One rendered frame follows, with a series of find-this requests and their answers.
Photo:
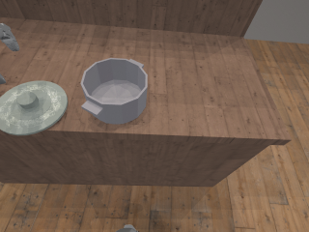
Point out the knob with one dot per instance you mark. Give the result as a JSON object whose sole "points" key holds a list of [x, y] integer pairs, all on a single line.
{"points": [[28, 100]]}

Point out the robot left hand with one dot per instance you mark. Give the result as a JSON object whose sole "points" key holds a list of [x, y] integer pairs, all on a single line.
{"points": [[7, 37]]}

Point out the robot left shin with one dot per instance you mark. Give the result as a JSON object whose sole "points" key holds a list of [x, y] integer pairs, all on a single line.
{"points": [[129, 226]]}

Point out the lid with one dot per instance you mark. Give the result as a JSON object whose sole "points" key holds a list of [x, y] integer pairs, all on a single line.
{"points": [[15, 120]]}

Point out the table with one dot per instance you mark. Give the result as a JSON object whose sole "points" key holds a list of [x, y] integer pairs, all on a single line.
{"points": [[208, 109]]}

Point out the pot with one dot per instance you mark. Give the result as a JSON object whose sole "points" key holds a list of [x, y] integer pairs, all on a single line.
{"points": [[115, 90]]}

